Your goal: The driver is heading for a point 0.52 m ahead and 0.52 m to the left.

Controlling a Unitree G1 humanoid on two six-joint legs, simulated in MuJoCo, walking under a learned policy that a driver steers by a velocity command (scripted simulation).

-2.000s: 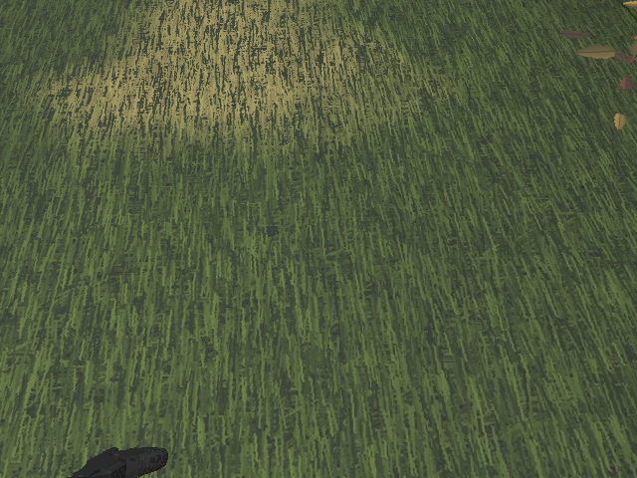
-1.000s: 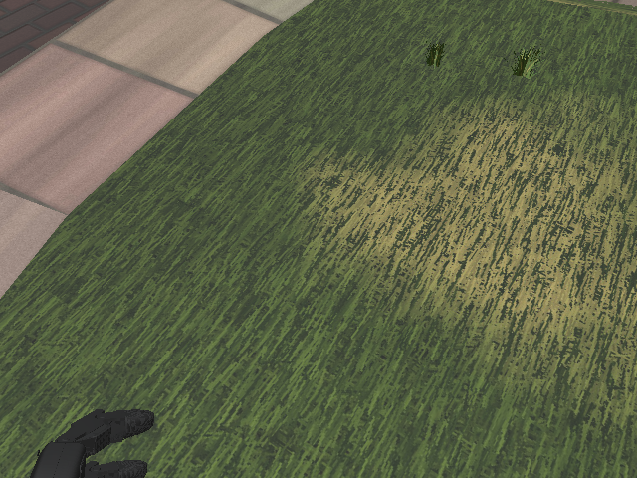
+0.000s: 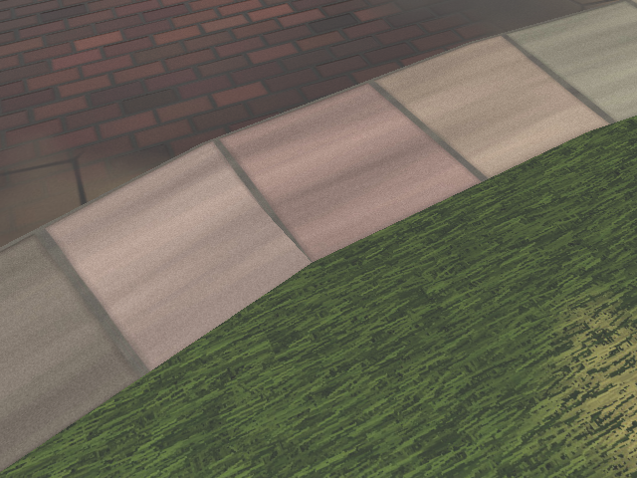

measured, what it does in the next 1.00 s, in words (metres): walks ahead, turning left: left foot, then right foot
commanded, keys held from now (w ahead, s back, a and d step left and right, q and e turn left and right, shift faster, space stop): no key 0.04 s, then w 0.06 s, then w+q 0.90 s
